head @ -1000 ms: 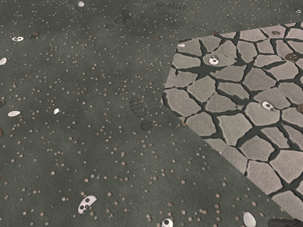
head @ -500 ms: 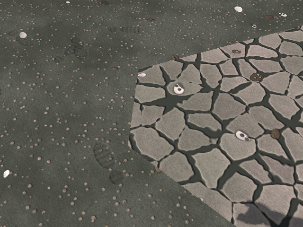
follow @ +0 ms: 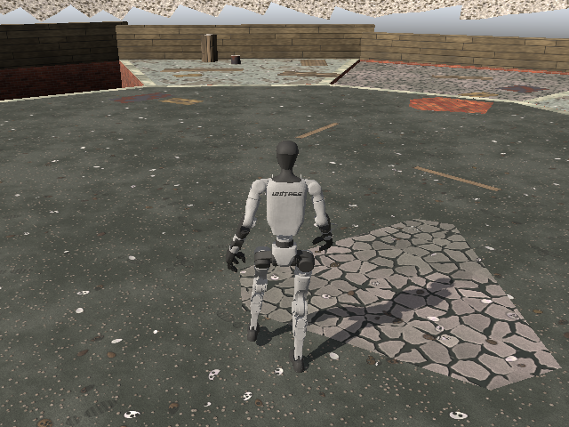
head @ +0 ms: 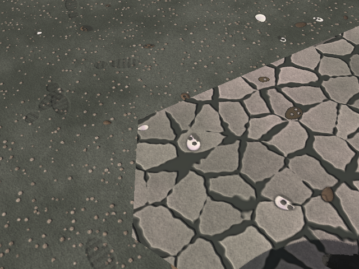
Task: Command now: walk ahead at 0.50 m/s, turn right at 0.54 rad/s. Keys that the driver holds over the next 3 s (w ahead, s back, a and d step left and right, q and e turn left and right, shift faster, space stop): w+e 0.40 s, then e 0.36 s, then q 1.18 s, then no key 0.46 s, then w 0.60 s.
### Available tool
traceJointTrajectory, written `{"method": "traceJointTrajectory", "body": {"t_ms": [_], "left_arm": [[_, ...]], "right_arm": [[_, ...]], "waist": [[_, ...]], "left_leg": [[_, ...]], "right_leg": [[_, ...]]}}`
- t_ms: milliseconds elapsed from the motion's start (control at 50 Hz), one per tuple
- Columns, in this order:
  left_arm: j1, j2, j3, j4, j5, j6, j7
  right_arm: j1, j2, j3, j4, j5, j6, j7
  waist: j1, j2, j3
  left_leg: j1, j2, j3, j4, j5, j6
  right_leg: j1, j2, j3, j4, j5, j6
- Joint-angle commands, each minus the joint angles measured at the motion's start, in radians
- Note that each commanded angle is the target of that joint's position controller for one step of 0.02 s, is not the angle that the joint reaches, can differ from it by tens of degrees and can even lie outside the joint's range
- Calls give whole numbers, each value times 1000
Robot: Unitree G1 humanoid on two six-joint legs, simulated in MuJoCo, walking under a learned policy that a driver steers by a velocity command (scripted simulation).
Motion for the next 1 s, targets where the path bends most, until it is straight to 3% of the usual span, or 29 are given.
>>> {"method": "traceJointTrajectory", "body": {"t_ms": [20, 100, 120, 140, 160, 180, 200, 220, 240, 260, 300, 380, 460, 520, 560, 580, 600, 620, 640, 660, 680, 700, 720, 760, 800, 840, 900, 960, 1000], "left_arm": [[24, 173, 47, -48, -10, -3, 14], [26, 169, 52, -49, -4, 12, 20], [11, 153, 47, -55, -3, 15, 19], [3, 110, 31, -68, 4, 12, 13], [63, 48, 11, -82, 22, 6, 11], [154, 38, 0, -111, -13, -2, 11], [112, 144, 21, -88, -24, -2, 15], [4, 178, 33, -105, -18, 5, 14], [-41, 164, 33, -116, -7, 10, 13], [-61, 148, 37, -127, 2, 12, 9], [-47, 104, 33, -132, -10, 22, -1], [-112, 65, 21, -174, -2, 31, -8], [-205, 47, 11, -200, 7, 17, -31], [-260, 54, 17, -229, 6, 17, -53], [-239, 89, 34, -240, 10, 25, -63], [-190, 114, 48, -232, 15, 29, -64], [-82, 150, 70, -206, 16, 31, -60], [30, 201, 94, -179, 17, 35, -42], [29, 294, 101, -189, 14, 44, -14], [-23, 314, 91, -255, 32, 31, -22], [-50, 235, 76, -270, 27, 28, -31], [-97, 203, 65, -260, 15, 24, -30], [-130, 178, 58, -255, 5, 27, -25], [-178, 174, 54, -261, 21, 36, -14], [-204, 154, 46, -254, 36, 32, -8], [-203, 137, 37, -231, 36, 28, -1], [-224, 86, 14, -195, 48, 30, 2], [-219, 94, 10, -153, 62, 29, -9], [-233, 114, 13, -139, 49, 35, -7]], "right_arm": [[-110, -67, -14, -90, 14, -22, 11], [-73, -113, -34, -85, 19, -39, 21], [3, -128, -44, -64, 16, -43, 16], [116, -162, -59, -47, 2, -47, 9], [255, -227, -75, -37, -6, -43, 2], [323, -257, -86, 7, 5, -24, 9], [275, -161, -64, -17, 18, -19, 10], [228, -116, -51, -24, 14, -13, 6], [183, -100, -42, -24, 4, -10, 7], [153, -79, -36, -14, -1, -10, 5], [135, -69, -34, 0, -2, -14, 5], [146, -116, -52, 34, 5, -22, 4], [120, -146, -57, 50, 8, -2, -7], [157, -175, -64, 74, 25, 17, -17], [147, -201, -73, 74, 43, 28, -22], [137, -213, -79, 70, 53, 33, -25], [123, -206, -78, 64, 60, 38, -27], [147, -173, -66, 61, 48, 37, -25], [242, -46, -27, 37, -29, 36, -13], [310, -87, -14, 19, -15, 28, 1], [204, -175, -36, 23, 15, 28, 7], [134, -169, -33, -3, 26, 32, 2], [123, -151, -31, 9, 13, 41, -12], [131, -162, -36, 7, 3, 64, -22], [184, -133, -28, 39, 4, 77, -25], [184, -98, -17, 49, 0, 85, -31], [157, -61, -2, 58, 7, 98, -27], [107, -88, -8, 48, 13, 103, -23], [101, -102, -14, 38, 10, 99, -21]], "waist": [[5, -109, -19], [-35, -146, -31], [-78, -149, -62], [-134, -120, -162], [-157, 44, -312], [-122, 353, -387], [-143, 183, -269], [-160, 90, -148], [-141, 28, -74], [-120, 37, -37], [-93, 86, -16], [-94, 46, -1], [-112, 30, 20], [-126, 47, -4], [-96, 64, -30], [-64, 72, -59], [-2, 50, -109], [51, -14, -170], [-41, -308, -256], [-56, -327, -481], [9, -142, -454], [-11, -105, -323], [-41, -33, -233], [-90, -78, -173], [-111, -89, -192], [-108, -88, -214], [-92, -128, -208], [-66, -149, -123], [-79, -137, -81]], "left_leg": [[158, -67, 38, -104, 82, -1], [230, -73, 19, -178, -62, 45], [342, -73, 38, -220, -61, 71], [551, -1, -10, -205, -72, 120], [856, 192, -216, -165, -106, 198], [1051, 367, -658, -282, -391, 330], [955, 341, -641, -335, -573, 296], [831, 296, -475, -345, -509, 253], [710, 253, -353, -368, -365, 240], [635, 220, -270, -389, -271, 235], [550, 176, -140, -437, -181, 226], [550, 194, -5, -487, -26, 261], [533, 143, 186, -448, 246, 221], [587, 155, 237, -386, 338, 191], [635, 172, 249, -295, 454, 171], [644, 171, 257, -209, 539, 159], [622, 146, 278, -59, 546, 135], [508, 91, 296, 164, 388, 86], [194, -19, 291, 510, -540, 25], [4, -139, 87, 793, -774, -3], [-31, -79, -1, 800, -651, 13], [-58, -54, 17, 737, -560, 24], [-42, -19, 19, 664, -505, 17], [71, -8, 16, 564, -457, 11], [148, -11, 48, 495, -443, -5], [194, -2, 59, 397, -398, -19], [319, 22, 61, 222, -273, -18], [368, 10, 70, 104, -268, 1], [388, -14, 103, -13, -254, 28]], "right_leg": [[-93, -218, 187, -73, 138, -126], [17, -255, 296, 51, 166, -98], [4, -228, 289, 112, 205, -78], [-55, -176, 242, 278, 210, -47], [-243, -76, 134, 569, -56, 1], [-561, -13, 37, 844, -392, 44], [-648, -97, 63, 943, -335, 57], [-661, -127, 28, 959, -244, 64], [-629, -159, 8, 934, -180, 74], [-605, -187, 9, 884, -137, 77], [-543, -217, -18, 838, -104, 80], [-591, -238, -37, 706, 2, 102], [-494, -206, -113, 445, 213, 97], [-418, -174, -157, 331, 247, 76], [-363, -140, -177, 289, 167, 42], [-298, -112, -195, 267, 128, 20], [-164, -77, -207, 202, 172, -9], [35, -77, -165, 139, 329, -50], [321, -328, 151, 242, 833, -151], [474, -528, 590, 139, 674, -378], [405, -461, 491, 78, 530, -324], [285, -408, 381, 63, 443, -268], [156, -359, 312, 46, 399, -221], [-41, -315, 260, 7, 391, -201], [-113, -311, 184, 10, 509, -203], [-138, -299, 123, 16, 547, -194], [-203, -266, 54, -22, 300, -156], [-241, -279, 71, -57, -9, -140], [-226, -277, 77, -28, -107, -115]]}}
